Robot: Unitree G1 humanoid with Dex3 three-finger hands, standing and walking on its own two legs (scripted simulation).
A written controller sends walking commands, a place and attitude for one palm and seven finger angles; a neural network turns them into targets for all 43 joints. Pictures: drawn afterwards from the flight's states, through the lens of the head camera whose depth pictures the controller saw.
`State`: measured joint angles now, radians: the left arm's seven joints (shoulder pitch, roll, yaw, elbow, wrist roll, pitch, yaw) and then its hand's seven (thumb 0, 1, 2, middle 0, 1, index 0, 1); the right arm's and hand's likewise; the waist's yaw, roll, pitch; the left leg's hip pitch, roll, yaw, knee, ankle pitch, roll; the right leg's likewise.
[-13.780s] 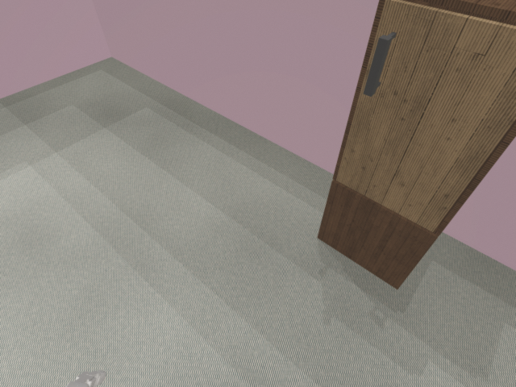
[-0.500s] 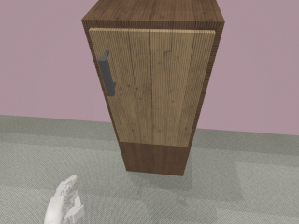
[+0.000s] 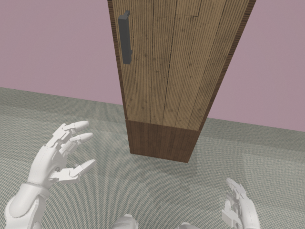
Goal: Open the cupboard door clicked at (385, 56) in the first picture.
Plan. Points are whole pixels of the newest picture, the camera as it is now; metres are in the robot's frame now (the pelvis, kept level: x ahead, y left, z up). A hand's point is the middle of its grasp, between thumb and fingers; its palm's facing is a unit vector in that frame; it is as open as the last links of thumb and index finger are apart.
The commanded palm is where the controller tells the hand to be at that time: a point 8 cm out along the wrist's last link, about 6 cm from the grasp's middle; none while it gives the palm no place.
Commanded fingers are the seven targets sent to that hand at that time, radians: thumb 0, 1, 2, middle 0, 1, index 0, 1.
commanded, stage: raise the hand with hooked fingers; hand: left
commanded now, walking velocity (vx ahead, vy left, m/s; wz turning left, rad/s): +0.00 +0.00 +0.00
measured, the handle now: (127, 38) +0.61 +0.13 +0.18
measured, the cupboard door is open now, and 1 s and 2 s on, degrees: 0 0 0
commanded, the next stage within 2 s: move the hooked fingers beside the handle in 1.46 s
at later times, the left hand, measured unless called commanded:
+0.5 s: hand (47, 134) +0.28 +0.25 +0.13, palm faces -0.05 -1.00 -0.08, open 12.8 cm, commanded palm +0.25 +0.30 +0.14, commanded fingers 0.00 -0.45 0.32 -0.30 -1.17 -0.30 -1.17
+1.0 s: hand (35, 94) +0.33 +0.27 +0.20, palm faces -0.03 -1.00 -0.07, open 14.0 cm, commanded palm +0.30 +0.32 +0.20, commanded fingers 0.00 -0.50 0.30 -0.30 -1.20 -0.30 -1.20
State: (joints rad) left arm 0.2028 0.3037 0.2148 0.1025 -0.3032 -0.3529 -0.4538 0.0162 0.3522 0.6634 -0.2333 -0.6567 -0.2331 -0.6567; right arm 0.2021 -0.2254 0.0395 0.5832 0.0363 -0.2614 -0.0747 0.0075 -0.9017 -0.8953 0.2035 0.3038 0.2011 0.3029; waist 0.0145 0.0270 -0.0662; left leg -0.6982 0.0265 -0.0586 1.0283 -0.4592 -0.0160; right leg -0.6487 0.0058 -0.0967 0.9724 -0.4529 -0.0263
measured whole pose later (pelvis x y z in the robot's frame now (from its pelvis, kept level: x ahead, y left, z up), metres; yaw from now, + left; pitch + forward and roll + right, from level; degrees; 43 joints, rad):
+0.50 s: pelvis +0.01 +0.02 +0.03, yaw -1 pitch +3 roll -2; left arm 0.12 0.38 0.32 0.10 -0.33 -0.15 -0.40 0.00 -0.23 0.41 -0.28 -1.03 -0.28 -1.03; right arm 0.26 -0.26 0.05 0.59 0.05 -0.30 -0.10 0.01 -0.90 -0.90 0.20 0.30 0.20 0.30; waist 0.00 0.03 -0.05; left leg -0.47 0.01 0.00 0.80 -0.38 0.02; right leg -0.43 -0.01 -0.05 0.74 -0.36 0.01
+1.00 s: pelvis +0.03 +0.00 +0.05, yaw -1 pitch +1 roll -1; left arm -0.16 0.50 0.44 0.35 -0.35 0.02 -0.54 -0.01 -0.50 0.30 -0.30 -1.20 -0.30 -1.20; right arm 0.25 -0.28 0.07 0.61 0.07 -0.22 -0.12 0.01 -0.90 -0.90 0.21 0.30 0.20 0.30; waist 0.03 0.06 -0.03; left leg -0.32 0.02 -0.02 0.63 -0.33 -0.01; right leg -0.29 0.01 -0.06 0.59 -0.32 -0.02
